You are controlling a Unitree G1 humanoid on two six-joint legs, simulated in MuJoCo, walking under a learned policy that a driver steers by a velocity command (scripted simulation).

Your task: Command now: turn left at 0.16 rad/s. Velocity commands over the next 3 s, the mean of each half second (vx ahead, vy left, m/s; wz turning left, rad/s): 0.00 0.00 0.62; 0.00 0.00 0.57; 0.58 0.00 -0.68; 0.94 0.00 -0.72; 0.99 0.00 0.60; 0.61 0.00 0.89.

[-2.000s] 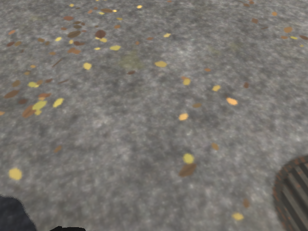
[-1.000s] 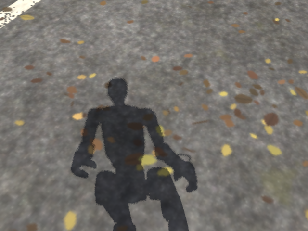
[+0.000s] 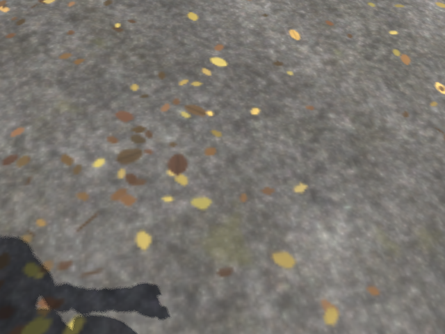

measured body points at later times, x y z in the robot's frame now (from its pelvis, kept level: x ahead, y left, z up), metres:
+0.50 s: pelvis +0.01 +0.00 -0.01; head +0.05 +0.03 +0.44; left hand +0.00 +0.30 -0.13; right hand +0.25 -0.19 -0.12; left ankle -0.03 +0.10 -0.72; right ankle -0.01 -0.11 -0.74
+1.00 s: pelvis +0.04 +0.05 -0.01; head +0.06 +0.06 +0.44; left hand -0.05 +0.32 -0.12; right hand +0.31 -0.08 -0.12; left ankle -0.03 +0.10 -0.74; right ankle +0.13 -0.03 -0.73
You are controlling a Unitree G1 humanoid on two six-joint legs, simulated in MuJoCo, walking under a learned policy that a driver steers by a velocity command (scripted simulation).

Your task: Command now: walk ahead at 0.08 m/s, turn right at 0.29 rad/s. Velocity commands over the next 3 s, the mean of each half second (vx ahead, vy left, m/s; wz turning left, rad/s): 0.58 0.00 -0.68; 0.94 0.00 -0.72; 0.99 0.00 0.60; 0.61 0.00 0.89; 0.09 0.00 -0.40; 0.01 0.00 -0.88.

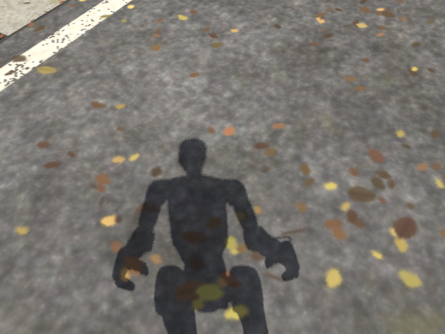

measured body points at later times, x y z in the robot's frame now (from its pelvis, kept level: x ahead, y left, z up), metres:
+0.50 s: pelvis +0.18 +0.00 +0.00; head +0.21 +0.00 +0.45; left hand +0.37 +0.25 -0.11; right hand +0.25 -0.31 -0.08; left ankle +0.21 +0.11 -0.74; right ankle +0.05 -0.08 -0.66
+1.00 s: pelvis +0.49 -0.24 -0.02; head +0.52 -0.24 +0.43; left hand +0.76 -0.13 -0.15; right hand +0.35 -0.45 -0.14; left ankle +0.53 -0.06 -0.61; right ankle +0.48 -0.26 -0.74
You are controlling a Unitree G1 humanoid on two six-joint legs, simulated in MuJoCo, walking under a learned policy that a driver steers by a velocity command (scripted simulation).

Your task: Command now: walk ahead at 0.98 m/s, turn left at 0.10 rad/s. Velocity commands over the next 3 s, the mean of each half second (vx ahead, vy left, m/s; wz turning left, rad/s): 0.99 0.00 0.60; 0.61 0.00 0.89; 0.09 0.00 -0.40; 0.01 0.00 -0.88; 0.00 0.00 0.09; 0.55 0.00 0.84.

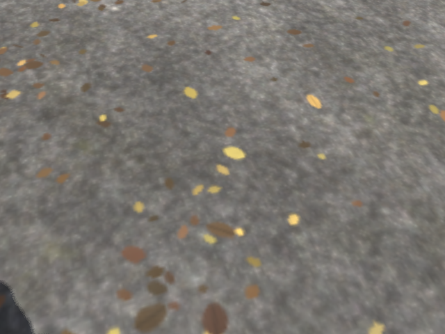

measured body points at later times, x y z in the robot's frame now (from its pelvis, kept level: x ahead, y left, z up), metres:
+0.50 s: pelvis +0.46 +0.08 +0.01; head +0.47 +0.08 +0.46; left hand +0.61 +0.36 -0.05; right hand +0.51 -0.20 -0.12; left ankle +0.43 +0.09 -0.72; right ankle +0.56 -0.09 -0.63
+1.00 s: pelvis +0.82 +0.17 +0.02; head +0.86 +0.21 +0.47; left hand +0.62 +0.39 -0.09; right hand +1.17 +0.15 -0.05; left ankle +0.82 +0.31 -0.66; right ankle +0.90 +0.07 -0.72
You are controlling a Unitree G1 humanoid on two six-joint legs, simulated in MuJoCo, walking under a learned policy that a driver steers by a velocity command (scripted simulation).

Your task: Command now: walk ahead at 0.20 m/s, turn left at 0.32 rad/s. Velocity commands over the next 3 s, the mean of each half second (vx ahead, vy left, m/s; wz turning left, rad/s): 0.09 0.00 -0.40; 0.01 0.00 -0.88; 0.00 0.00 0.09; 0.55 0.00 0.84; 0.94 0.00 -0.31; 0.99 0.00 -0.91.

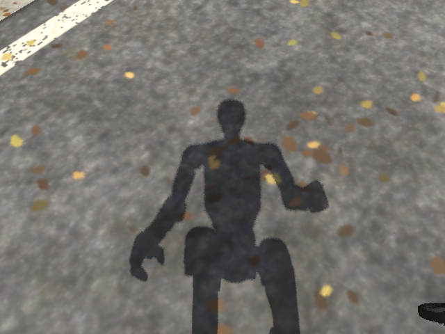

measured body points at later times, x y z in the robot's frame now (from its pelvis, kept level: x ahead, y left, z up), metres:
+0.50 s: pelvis +0.07 -0.02 -0.02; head +0.08 -0.05 +0.43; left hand +0.25 +0.23 -0.12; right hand +0.15 -0.31 -0.13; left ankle +0.17 +0.09 -0.74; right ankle +0.05 -0.10 -0.75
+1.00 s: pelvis +0.09 -0.01 -0.01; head +0.12 -0.02 +0.44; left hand +0.38 +0.13 -0.11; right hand +0.03 -0.33 -0.09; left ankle +0.18 +0.05 -0.74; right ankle +0.05 -0.10 -0.74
